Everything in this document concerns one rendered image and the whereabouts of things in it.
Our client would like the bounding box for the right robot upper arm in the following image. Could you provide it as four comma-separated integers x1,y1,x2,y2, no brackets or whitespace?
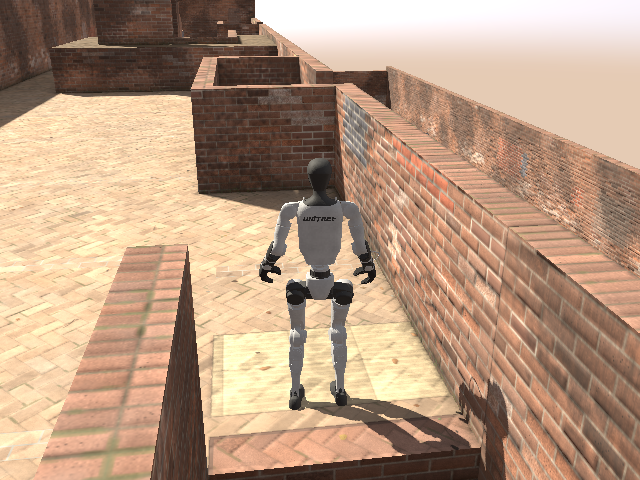
340,201,368,255

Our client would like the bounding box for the robot right shin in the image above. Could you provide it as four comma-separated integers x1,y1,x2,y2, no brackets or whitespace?
331,326,347,393

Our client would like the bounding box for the robot right forearm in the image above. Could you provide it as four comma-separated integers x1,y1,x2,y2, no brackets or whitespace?
357,240,375,271

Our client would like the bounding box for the left robot hand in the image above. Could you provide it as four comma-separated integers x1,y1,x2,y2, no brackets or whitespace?
259,262,281,283

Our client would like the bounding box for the left robot upper arm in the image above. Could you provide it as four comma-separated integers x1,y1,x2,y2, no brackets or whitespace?
270,201,299,257

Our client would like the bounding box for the robot left forearm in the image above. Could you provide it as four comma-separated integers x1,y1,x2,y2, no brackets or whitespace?
261,241,280,270

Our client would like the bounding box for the right robot hand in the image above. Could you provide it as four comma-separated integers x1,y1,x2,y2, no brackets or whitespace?
353,266,376,284

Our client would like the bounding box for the right robot foot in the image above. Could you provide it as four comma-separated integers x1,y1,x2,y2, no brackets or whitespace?
330,380,347,406

